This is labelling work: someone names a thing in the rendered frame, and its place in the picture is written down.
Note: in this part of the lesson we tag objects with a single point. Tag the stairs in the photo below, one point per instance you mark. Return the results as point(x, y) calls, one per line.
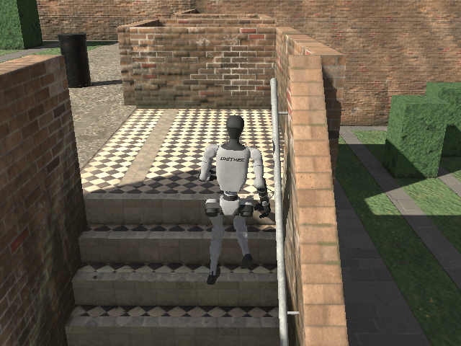
point(143, 278)

